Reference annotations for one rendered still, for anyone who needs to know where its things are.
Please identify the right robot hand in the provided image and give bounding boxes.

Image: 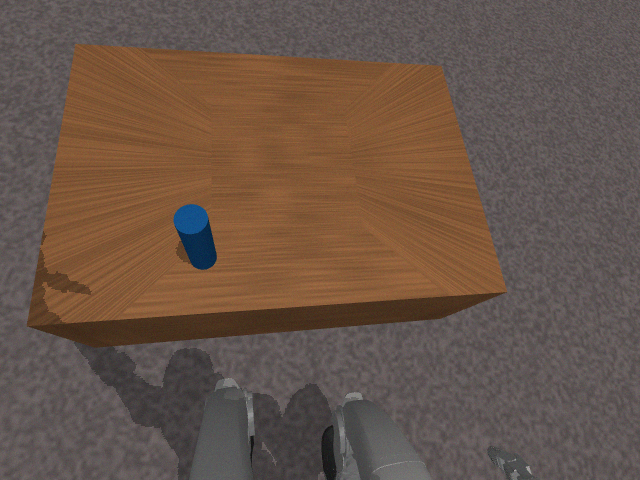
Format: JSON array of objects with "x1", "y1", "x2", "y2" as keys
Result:
[{"x1": 487, "y1": 446, "x2": 541, "y2": 480}]

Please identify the right robot foot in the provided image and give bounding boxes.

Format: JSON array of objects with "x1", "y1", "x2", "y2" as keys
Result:
[{"x1": 321, "y1": 425, "x2": 337, "y2": 480}]

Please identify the can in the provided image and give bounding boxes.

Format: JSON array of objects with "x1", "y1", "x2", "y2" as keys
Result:
[{"x1": 174, "y1": 204, "x2": 217, "y2": 270}]

